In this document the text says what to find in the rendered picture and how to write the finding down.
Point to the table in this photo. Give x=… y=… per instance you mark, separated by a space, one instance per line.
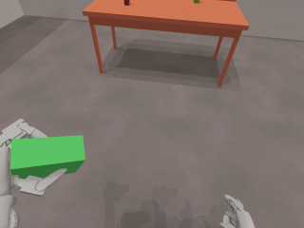
x=221 y=18

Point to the sponge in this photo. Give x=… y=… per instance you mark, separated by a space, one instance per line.
x=40 y=157

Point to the left robot hand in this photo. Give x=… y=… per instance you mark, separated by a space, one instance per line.
x=31 y=185

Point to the robot left forearm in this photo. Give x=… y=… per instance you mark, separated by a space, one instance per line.
x=9 y=218

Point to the right robot hand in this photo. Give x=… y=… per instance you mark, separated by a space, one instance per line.
x=242 y=219

